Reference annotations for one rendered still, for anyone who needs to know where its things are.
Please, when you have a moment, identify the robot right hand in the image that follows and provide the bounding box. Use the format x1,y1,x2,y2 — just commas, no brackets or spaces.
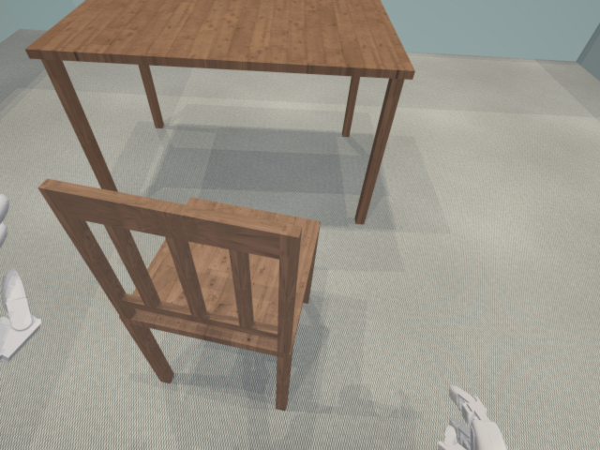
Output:
438,385,507,450

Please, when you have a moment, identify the robot left hand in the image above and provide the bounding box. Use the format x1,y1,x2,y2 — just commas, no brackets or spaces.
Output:
0,194,41,363

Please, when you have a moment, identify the table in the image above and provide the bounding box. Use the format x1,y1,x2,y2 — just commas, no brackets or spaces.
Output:
25,0,415,224

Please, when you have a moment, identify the chair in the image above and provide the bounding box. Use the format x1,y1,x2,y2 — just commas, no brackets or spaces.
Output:
38,179,321,411

